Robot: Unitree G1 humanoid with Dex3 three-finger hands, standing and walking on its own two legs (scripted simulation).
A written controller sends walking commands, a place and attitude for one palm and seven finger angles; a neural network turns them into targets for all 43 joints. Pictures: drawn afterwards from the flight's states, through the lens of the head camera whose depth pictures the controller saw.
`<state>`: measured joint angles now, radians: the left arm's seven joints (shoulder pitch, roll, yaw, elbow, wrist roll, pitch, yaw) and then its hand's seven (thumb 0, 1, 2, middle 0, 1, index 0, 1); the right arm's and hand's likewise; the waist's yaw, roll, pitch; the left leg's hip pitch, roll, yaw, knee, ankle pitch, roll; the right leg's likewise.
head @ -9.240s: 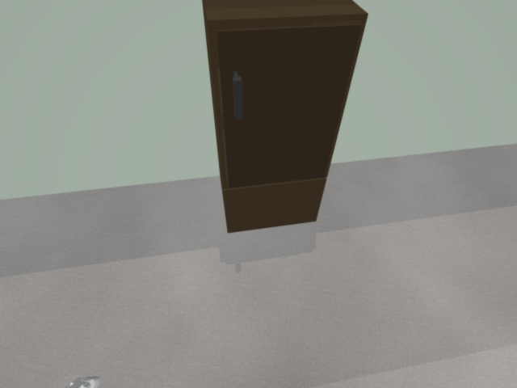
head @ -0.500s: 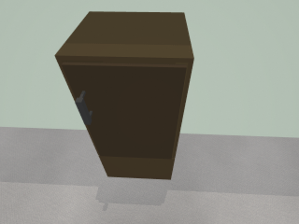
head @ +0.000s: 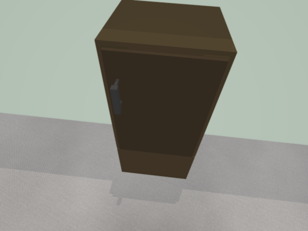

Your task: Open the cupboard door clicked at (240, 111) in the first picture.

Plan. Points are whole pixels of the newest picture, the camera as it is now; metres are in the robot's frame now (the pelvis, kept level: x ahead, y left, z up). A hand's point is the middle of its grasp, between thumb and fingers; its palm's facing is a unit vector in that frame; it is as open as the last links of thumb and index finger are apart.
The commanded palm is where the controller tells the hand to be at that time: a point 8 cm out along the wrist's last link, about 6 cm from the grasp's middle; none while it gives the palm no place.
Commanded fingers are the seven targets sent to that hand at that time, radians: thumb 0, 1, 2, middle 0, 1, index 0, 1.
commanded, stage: come to a stop and stand still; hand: left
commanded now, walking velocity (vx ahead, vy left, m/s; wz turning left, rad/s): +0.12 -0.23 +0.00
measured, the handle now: (117, 96) +0.56 +0.18 +0.00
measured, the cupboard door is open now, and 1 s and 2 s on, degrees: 0 0 0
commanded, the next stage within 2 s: look again from close up in 1.42 s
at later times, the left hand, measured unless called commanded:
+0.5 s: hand out of the picture +0.01 +0.15 -0.17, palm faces +0.02 -0.99 -0.15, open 7.3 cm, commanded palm none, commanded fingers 0.00 0.90 0.90 -0.20 -0.30 -0.20 -0.30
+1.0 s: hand out of the picture +0.01 +0.23 -0.16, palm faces -0.01 -0.98 -0.22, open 7.4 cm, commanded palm none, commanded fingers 0.00 0.90 0.90 -0.20 -0.30 -0.20 -0.30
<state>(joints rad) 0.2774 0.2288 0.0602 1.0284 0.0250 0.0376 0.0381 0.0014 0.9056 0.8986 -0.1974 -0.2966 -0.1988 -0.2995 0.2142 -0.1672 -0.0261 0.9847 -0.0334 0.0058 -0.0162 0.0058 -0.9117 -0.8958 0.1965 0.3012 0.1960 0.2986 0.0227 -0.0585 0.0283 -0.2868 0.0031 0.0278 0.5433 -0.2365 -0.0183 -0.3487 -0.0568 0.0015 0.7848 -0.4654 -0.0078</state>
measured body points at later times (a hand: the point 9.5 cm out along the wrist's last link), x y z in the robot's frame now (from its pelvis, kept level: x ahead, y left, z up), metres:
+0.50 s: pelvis +0.02 +0.00 +0.00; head +0.01 +0.00 +0.45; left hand +0.01 +0.20 -0.16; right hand +0.02 -0.22 -0.15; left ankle +0.02 +0.13 -0.73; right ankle -0.02 -0.09 -0.73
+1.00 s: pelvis -0.02 +0.05 +0.01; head -0.03 +0.06 +0.46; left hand +0.01 +0.29 -0.14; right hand +0.01 -0.19 -0.14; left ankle +0.02 +0.13 -0.73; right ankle -0.02 -0.09 -0.73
